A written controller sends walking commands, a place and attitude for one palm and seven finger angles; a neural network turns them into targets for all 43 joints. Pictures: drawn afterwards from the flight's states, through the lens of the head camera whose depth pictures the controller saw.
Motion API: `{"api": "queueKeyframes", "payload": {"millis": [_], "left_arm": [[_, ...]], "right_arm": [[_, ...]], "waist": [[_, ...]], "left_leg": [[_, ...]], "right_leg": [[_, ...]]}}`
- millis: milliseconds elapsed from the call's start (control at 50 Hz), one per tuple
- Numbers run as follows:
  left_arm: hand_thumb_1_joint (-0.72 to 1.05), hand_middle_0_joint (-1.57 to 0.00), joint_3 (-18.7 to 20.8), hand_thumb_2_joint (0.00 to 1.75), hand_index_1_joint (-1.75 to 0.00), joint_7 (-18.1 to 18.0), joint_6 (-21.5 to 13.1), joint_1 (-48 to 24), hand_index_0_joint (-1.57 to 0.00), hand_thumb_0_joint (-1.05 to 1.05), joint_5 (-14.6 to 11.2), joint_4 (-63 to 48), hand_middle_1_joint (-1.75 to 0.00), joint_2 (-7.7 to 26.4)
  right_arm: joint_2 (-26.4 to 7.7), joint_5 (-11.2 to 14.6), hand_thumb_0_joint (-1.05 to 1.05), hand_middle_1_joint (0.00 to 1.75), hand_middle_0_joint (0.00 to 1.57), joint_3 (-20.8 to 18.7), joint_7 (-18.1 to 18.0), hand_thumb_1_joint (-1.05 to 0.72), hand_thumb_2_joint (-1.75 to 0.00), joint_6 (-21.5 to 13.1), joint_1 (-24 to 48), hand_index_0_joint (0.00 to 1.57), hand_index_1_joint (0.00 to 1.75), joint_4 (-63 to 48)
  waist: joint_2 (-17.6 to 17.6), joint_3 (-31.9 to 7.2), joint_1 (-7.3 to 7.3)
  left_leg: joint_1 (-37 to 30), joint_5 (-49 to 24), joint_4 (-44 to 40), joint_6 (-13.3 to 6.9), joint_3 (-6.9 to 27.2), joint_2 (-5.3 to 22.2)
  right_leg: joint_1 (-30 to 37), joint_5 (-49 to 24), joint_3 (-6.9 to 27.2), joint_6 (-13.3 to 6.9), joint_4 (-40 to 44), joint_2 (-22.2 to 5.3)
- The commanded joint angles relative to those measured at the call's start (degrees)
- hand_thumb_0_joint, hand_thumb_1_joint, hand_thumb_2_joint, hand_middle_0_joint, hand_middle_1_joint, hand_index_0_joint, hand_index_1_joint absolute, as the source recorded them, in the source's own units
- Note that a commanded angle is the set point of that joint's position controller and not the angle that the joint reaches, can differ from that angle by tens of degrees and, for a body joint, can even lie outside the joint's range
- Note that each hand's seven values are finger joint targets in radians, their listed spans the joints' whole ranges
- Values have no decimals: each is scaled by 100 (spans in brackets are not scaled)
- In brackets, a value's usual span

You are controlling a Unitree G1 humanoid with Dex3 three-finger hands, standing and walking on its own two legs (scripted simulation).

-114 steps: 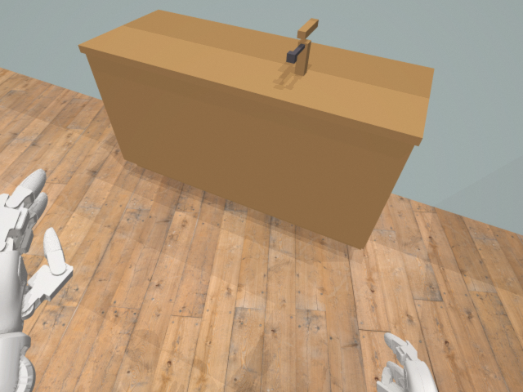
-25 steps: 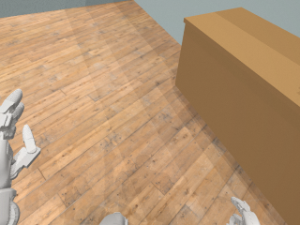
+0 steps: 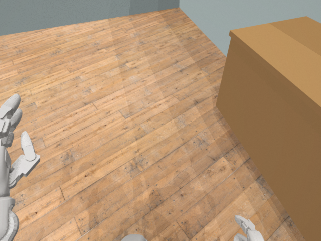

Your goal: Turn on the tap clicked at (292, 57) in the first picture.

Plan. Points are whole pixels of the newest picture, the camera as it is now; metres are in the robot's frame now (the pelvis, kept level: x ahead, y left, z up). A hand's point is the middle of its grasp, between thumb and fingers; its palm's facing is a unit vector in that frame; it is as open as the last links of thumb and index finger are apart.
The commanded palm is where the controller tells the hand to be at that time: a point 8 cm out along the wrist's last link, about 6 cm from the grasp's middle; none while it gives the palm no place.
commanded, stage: walk to a spot facing it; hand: left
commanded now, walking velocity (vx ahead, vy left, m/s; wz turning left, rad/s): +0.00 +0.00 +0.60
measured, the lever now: out of the picture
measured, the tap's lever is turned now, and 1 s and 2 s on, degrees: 0 0 0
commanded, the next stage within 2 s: turn to face it in 0.04 s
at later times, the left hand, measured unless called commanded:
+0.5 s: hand (43, 124) +0.28 +0.25 +0.20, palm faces +0.43 -0.82 -0.37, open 7.4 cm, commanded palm +0.22 +0.29 +0.19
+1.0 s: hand (104, 121) +0.29 +0.13 +0.20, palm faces +0.17 -0.88 -0.45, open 7.4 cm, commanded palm +0.25 +0.19 +0.19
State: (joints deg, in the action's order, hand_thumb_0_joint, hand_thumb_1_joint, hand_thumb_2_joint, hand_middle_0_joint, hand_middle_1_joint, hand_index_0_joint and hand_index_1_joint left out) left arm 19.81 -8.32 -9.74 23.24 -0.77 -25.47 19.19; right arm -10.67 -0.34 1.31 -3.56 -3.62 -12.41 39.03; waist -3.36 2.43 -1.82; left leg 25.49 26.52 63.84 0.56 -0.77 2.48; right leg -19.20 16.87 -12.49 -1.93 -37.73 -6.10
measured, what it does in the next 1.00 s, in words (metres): steps on the spot, turning right: left foot, then right foot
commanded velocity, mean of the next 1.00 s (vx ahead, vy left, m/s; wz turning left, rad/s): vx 0.00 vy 0.00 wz -0.47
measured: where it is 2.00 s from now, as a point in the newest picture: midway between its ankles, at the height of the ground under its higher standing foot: outside the picture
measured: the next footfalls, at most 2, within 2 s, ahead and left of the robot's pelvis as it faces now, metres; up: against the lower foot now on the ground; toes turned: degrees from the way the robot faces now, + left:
left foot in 0.28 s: +0.13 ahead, +0.14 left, +0.00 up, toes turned +14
right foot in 0.62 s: +0.13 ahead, -0.11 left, +0.00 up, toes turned -12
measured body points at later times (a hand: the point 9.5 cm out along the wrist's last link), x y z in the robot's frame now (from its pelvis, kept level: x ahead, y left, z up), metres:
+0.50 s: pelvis +0.06 +0.01 +0.01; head +0.09 +0.02 +0.46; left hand +0.25 +0.29 +0.22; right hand +0.27 -0.17 -0.06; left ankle +0.09 +0.14 -0.72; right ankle +0.07 -0.10 -0.69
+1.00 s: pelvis +0.02 -0.04 +0.01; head +0.04 -0.05 +0.46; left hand +0.28 +0.18 +0.22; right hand +0.10 -0.34 -0.07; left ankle +0.04 +0.12 -0.68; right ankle +0.09 -0.10 -0.72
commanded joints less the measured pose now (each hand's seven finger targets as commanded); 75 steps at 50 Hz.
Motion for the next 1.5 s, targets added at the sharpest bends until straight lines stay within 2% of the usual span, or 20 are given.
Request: {"api": "queueKeyframes", "payload": {"millis": [0,100,220,300,400,580,620,640,700,960,1040,1080,1120,1200,1300,1320,1360,1380,1420,1480], "left_arm": [[90,-20,729,90,-30,-133,-477,-313,-20,0,22,-1447,-30,1285],[90,-20,1036,90,-30,-309,-495,284,-20,0,-87,-1890,-30,1397],[90,-20,818,90,-30,-441,-516,141,-20,0,-129,-2125,-30,1075],[90,-20,741,90,-30,-268,-715,-244,-20,0,-81,-1718,-30,1260],[90,-20,522,90,-30,-135,-547,-94,-20,0,-81,-2137,-30,1027],[90,-20,694,90,-30,-3,-307,-257,-20,0,-109,-1270,-30,1091],[90,-20,917,90,-30,-70,-332,-331,-20,0,-86,-1271,-30,1450],[90,-20,1070,90,-30,-110,-265,-109,-20,0,-229,-1229,-30,1452],[90,-20,968,90,-30,-157,-355,149,-20,0,-237,-1671,-30,1280],[90,-20,883,90,-30,-184,-459,388,-20,0,-239,-1393,-30,1231],[90,-20,723,90,-30,-97,-449,111,-20,0,-178,-1428,-30,1191],[90,-20,685,90,-30,-18,-536,-268,-20,0,-169,-1634,-30,1194],[90,-20,958,90,-30,-27,-540,-332,-20,0,-43,-1763,-30,1435],[90,-20,431,90,-30,47,-458,-604,-20,0,-15,-1660,-30,930],[90,-20,423,90,-30,-10,-344,-711,-20,0,36,-1384,-30,1061],[90,-20,486,90,-30,-12,-371,-834,-20,0,30,-1481,-30,1119],[90,-20,1056,90,-30,-122,-424,-494,-20,0,-53,-1333,-30,1575],[90,-20,1129,90,-30,-130,-391,-175,-20,0,-188,-1502,-30,1609],[90,-20,1245,90,-30,-142,-487,530,-20,0,-262,-1910,-30,1520],[90,-20,1324,90,-30,-166,-562,663,-20,0,-286,-2069,-30,1477]], "right_arm": [[-559,12,0,30,20,-280,-62,-90,-90,-212,816,20,30,-1032],[-522,-39,0,30,20,-391,-128,-90,-90,-95,686,20,30,-1358],[-571,21,0,30,20,-444,-158,-90,-90,-82,355,20,30,-1484],[-846,-5,0,30,20,-488,-121,-90,-90,-222,426,20,30,-1498],[-840,57,0,30,20,-465,167,-90,-90,-388,435,20,30,-1477],[-736,105,0,30,20,-384,218,-90,-90,-335,349,20,30,-1538],[-459,134,0,30,20,-270,185,-90,-90,-293,526,20,30,-1705],[-545,157,0,30,20,-340,172,-90,-90,-278,588,20,30,-1706],[-419,120,0,30,20,-179,199,-90,-90,-48,714,20,30,-1477],[-828,123,0,30,20,-409,196,-90,-90,245,593,20,30,-1614],[-829,100,0,30,20,-392,233,-90,-90,382,392,20,30,-1648],[-996,40,0,30,20,-454,191,-90,-90,389,385,20,30,-1761],[-764,73,0,30,20,-429,120,-90,-90,302,592,20,30,-1804],[-782,158,0,30,20,-425,232,-90,-90,150,490,20,30,-1675],[-936,129,0,30,20,-450,291,-90,-90,-146,214,20,30,-1570],[-886,150,0,30,20,-424,316,-90,-90,-166,255,20,30,-1591],[-631,168,0,30,20,-377,304,-90,-90,-139,446,20,30,-1744],[-656,182,0,30,20,-449,271,-90,-90,-64,665,20,30,-1725],[-466,92,0,30,20,-235,324,-90,-90,165,661,20,30,-1600],[-526,76,0,30,20,-263,299,-90,-90,301,726,20,30,-1536]], "waist": [[1088,-452,117],[1142,-818,86],[902,-1294,249],[-1701,-1238,141],[-1241,-1067,152],[-415,-762,91],[1625,-803,42],[2236,-1016,-64],[862,-1379,74],[974,-1128,-63],[780,-1109,68],[-13,-681,148],[-1316,-699,-31],[-1030,35,8],[-865,-421,107],[-516,-553,93],[1985,-1000,-60],[1902,-1072,-108],[654,-1372,4],[797,-1318,82]], "left_leg": [[1453,-294,1315,231,118,313],[354,-462,-1061,223,-651,322],[-1331,-1970,-3645,141,-1076,-114],[-2689,-5580,-4242,-1027,1396,2170],[-2270,-4775,-4076,-650,-136,1850],[-860,-1851,-3104,-78,-907,1724],[352,688,-1120,341,-1073,500],[539,849,-19,393,-387,193],[1011,-16,865,508,216,306],[-313,106,-2106,283,-79,-64],[-1635,-254,-3737,74,-296,-41],[-2105,226,-4715,-402,458,879],[-1366,-660,-5111,-1010,1334,2425],[-815,-1799,-4528,-618,-414,2005],[-1227,-3006,-3106,-98,-769,1680],[-926,-2726,-2455,16,-818,1523],[686,809,-178,452,-670,254],[569,784,382,419,98,343],[821,250,501,450,320,422],[325,-68,-383,468,69,306]], "right_leg": [[1340,-1435,1551,-463,1953,-1776],[1353,-3320,392,-378,1429,-1632],[1276,-3145,509,-94,428,-930],[-1044,1943,969,340,-1964,290],[-693,772,755,394,-1163,345],[892,-541,630,400,837,433],[1301,-3359,2968,-355,1474,-953],[1109,-3488,3815,-448,1847,-1287],[1813,-3441,3046,-659,1312,-998],[632,-161,3654,-671,2337,-572],[-193,486,3482,-269,2329,-186],[-1180,940,2975,150,1435,541],[-1239,865,1567,420,-1883,931],[-1014,859,1041,544,-1789,450],[576,-133,405,492,703,775],[1088,-742,659,355,1107,535],[1781,-3803,3620,-669,1513,-1151],[1348,-3151,4048,-703,1760,-1307],[1740,-2606,3478,-927,1362,-1096],[1144,-1985,3032,-808,1650,-782]]}}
